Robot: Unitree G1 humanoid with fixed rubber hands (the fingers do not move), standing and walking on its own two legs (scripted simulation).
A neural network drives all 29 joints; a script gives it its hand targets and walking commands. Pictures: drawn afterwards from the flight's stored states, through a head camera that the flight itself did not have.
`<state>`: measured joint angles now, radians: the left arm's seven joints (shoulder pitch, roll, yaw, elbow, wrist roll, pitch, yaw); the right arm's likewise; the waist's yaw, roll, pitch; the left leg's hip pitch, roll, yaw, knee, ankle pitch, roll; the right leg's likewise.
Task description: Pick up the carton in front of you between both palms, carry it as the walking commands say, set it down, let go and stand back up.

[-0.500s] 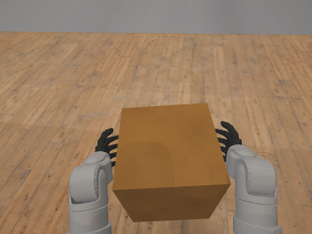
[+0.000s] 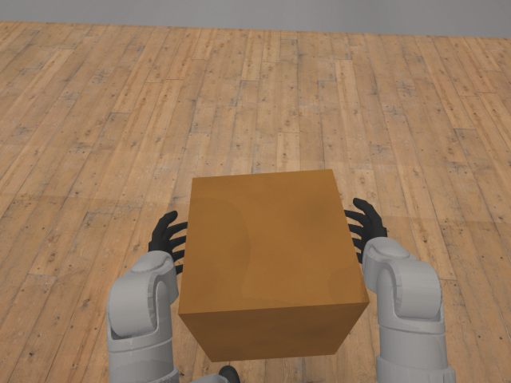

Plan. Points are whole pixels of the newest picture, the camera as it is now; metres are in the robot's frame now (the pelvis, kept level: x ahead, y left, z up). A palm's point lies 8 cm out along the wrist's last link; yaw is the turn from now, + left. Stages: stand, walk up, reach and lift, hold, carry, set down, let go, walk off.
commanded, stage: carry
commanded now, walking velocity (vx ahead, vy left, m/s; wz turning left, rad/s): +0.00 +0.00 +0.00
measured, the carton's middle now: (268, 271) +0.27 +0.00 -0.01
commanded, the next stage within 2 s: none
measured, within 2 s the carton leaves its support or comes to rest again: neither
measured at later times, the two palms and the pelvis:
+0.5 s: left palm (174, 167) +0.40 +0.14 +0.10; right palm (364, 155) +0.42 -0.16 +0.10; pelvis +0.14 -0.01 +0.01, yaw +1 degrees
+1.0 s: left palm (173, 185) +0.39 +0.15 +0.07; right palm (358, 173) +0.40 -0.15 +0.07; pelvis +0.13 +0.00 +0.00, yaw +1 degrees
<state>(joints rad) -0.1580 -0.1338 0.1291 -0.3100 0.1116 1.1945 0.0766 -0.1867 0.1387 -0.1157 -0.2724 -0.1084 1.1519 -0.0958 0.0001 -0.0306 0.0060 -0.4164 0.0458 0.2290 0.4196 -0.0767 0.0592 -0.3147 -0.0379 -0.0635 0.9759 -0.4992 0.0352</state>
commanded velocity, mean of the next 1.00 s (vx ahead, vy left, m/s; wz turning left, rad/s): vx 0.00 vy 0.00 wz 0.00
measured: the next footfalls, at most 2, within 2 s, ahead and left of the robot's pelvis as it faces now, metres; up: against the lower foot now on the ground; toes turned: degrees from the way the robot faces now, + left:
right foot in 0.12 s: +0.11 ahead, -0.12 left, +0.00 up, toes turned +5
